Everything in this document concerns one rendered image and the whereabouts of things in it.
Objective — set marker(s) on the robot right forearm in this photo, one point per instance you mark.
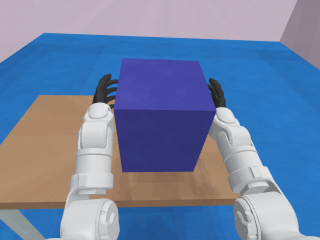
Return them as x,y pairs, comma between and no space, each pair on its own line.
247,175

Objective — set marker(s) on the table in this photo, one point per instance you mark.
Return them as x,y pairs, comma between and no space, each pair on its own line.
38,158

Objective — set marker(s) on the robot right hand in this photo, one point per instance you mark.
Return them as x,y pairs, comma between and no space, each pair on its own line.
217,93

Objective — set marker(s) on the robot left upper arm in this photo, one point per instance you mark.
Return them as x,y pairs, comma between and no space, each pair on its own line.
90,219

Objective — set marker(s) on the robot left hand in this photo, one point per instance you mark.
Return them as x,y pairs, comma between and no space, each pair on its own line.
102,91

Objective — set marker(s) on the robot right upper arm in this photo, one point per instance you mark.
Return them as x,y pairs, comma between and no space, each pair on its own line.
266,216

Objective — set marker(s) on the robot left forearm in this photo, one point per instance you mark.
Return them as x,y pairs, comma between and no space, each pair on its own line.
94,154

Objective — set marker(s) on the carton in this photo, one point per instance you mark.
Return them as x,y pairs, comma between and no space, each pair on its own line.
163,112

